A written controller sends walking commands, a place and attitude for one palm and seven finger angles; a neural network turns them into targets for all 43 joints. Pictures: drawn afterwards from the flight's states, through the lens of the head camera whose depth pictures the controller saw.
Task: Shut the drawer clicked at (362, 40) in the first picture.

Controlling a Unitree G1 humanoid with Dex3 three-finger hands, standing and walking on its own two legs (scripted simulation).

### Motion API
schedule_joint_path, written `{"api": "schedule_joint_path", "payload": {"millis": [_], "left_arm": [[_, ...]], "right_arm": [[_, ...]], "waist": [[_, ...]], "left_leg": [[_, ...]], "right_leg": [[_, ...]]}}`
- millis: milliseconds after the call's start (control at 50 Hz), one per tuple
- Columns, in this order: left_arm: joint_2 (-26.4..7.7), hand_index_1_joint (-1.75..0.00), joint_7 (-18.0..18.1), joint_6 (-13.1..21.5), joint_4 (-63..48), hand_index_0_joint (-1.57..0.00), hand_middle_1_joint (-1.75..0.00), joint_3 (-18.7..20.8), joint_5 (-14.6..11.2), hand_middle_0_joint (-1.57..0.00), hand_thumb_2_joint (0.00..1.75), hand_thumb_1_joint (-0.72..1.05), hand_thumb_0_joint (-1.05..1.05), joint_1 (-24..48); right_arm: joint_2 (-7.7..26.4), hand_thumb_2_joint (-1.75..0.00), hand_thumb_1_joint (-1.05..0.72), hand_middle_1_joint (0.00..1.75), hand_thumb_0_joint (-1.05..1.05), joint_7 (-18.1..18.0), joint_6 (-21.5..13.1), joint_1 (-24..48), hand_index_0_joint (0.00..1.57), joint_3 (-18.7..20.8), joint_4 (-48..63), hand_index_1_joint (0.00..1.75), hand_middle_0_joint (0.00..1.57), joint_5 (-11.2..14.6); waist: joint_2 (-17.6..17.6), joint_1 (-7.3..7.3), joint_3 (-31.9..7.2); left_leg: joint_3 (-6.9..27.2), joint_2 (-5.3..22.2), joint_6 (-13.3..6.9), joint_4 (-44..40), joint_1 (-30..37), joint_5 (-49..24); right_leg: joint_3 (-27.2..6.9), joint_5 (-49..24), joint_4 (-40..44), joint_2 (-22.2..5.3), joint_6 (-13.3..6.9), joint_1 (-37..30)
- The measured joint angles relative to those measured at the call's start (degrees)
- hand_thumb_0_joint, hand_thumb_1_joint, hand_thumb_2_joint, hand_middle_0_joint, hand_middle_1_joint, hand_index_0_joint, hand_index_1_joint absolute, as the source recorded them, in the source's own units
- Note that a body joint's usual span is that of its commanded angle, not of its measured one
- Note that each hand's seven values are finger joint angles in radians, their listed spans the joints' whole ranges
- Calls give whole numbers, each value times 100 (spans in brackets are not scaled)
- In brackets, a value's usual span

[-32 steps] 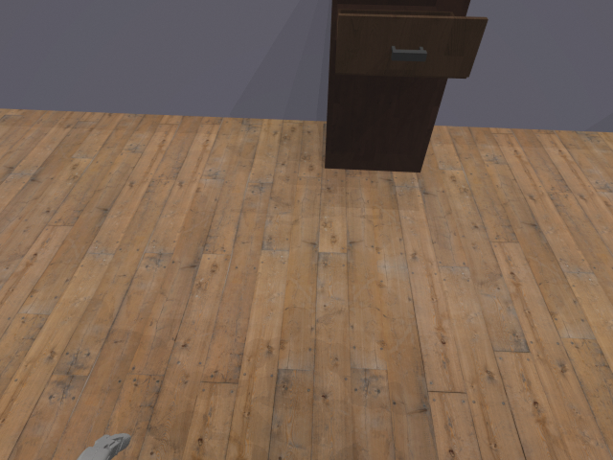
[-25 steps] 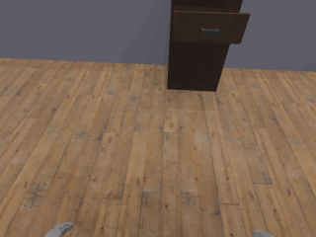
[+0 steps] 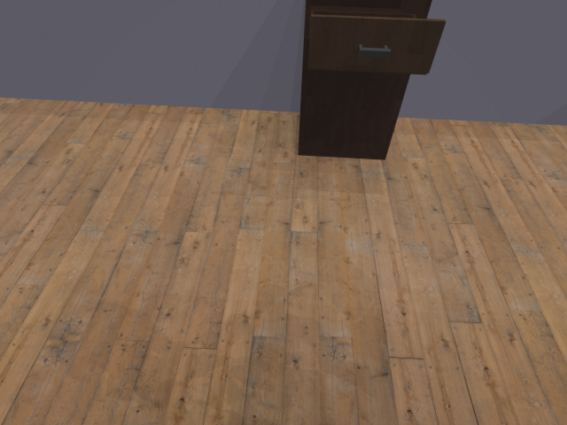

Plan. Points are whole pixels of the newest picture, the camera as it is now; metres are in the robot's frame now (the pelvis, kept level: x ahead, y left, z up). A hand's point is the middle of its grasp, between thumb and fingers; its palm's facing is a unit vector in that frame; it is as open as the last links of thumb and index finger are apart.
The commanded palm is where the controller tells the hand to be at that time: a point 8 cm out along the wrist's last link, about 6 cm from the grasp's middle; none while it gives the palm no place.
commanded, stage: stand and wait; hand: left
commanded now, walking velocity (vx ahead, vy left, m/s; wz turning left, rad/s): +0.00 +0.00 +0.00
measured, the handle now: (373, 50) +1.29 -0.24 -0.03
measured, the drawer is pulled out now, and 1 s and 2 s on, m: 0.30 0.30 0.30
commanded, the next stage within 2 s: look at it before walking up in 0.18 s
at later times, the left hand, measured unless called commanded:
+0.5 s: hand out of the picture +0.07 +0.25 -0.15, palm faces -0.03 -0.94 -0.33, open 7.4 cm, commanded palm none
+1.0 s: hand out of the picture +0.06 +0.25 -0.16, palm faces -0.03 -0.94 -0.33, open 7.4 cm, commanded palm none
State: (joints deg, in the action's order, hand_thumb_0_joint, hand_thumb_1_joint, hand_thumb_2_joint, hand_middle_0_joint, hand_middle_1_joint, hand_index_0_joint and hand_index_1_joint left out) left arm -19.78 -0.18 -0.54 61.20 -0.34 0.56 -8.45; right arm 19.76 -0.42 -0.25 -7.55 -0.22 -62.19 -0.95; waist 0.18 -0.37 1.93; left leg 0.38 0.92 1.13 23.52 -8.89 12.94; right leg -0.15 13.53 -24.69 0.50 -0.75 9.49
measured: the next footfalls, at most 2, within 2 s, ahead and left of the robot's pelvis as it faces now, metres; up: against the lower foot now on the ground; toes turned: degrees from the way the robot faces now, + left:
left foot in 1.76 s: +0.41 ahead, +0.02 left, +0.00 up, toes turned -18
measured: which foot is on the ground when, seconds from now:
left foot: down 0.00-1.00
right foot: down 0.00-1.00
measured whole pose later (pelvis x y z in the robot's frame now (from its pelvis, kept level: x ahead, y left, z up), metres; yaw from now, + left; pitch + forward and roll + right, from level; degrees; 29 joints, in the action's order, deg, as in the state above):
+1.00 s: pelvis +0.00 +0.01 +0.00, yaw -1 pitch -1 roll +0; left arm -19.0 0.1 -0.8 62.3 -0.3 0.9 -8.9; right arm 18.6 -0.4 -0.5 -6.8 -0.4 -63.6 -1.1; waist -0.2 -1.0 1.0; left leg -0.9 0.7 0.5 22.3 -8.5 12.3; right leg -1.4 12.3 -23.2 0.2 0.1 9.5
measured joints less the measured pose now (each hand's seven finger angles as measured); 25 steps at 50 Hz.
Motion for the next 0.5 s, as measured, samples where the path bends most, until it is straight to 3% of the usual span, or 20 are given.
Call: {"api": "schedule_joint_path", "payload": {"millis": [500], "left_arm": [[32, -30, -12, 33, 94, -21, -30, -14, 17, -21, 90, 90, 0, 92]], "right_arm": [[-60, -90, -90, 30, 0, 33, -45, -6, 20, -11, -170, 30, 20, 12]], "waist": [[-52, 21, -32]], "left_leg": [[-24, -24, -37, -166, -11, -177]], "right_leg": [[-25, -206, 214, -25, 45, -7]]}}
